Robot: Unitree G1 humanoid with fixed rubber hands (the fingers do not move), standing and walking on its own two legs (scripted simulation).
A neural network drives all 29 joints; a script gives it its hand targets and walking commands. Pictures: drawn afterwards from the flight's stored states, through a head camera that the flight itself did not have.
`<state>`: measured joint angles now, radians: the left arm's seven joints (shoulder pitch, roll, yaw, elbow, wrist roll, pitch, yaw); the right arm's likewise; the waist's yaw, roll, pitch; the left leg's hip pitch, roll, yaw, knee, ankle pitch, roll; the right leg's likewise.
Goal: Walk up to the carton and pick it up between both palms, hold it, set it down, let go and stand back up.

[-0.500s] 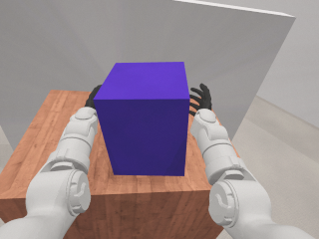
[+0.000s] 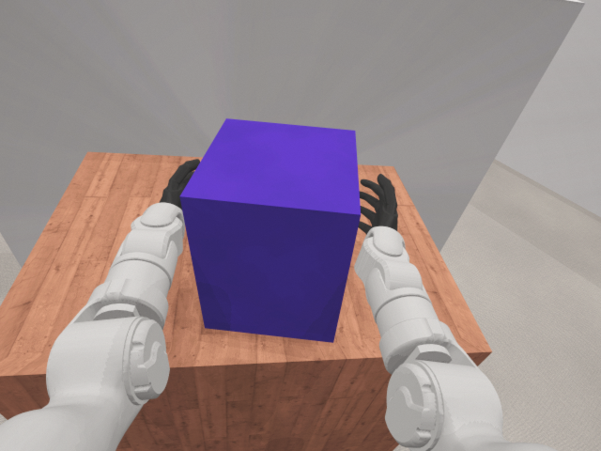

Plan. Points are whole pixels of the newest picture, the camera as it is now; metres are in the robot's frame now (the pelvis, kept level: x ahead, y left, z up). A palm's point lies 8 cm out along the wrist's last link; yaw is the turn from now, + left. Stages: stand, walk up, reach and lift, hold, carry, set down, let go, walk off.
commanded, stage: set down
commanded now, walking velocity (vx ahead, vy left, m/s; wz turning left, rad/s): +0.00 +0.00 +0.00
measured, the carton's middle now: (279, 229) +0.43 +0.02 +0.09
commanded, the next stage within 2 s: none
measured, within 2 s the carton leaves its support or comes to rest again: neither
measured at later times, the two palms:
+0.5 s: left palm (172, 233) +0.39 +0.18 +0.10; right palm (383, 245) +0.36 -0.11 +0.13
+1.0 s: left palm (181, 227) +0.40 +0.16 +0.10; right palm (389, 252) +0.37 -0.13 +0.12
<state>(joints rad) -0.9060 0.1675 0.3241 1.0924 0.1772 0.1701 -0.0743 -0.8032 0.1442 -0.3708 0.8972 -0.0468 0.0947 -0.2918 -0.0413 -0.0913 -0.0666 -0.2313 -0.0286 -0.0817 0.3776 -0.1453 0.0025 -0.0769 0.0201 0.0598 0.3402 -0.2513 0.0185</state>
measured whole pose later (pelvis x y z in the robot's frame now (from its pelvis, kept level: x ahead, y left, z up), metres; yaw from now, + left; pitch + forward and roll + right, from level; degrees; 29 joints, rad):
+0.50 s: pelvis -0.02 +0.01 +0.00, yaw +0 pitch -1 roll -1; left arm -0.86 0.15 0.32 1.13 0.19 0.10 -0.08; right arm -0.77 0.16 -0.43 0.89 -0.14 0.05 -0.24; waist -0.04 -0.09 -0.06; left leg -0.25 -0.03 -0.08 0.40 -0.14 0.00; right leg -0.08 0.02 0.06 0.34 -0.24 0.02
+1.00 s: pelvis -0.01 +0.00 +0.00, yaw +0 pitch +0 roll -1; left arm -0.86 0.14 0.36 1.11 0.27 0.06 -0.15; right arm -0.73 0.17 -0.48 0.89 -0.19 -0.01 -0.21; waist -0.04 -0.09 -0.06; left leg -0.24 -0.03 -0.08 0.38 -0.14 0.00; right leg -0.09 0.02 0.06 0.34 -0.25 0.02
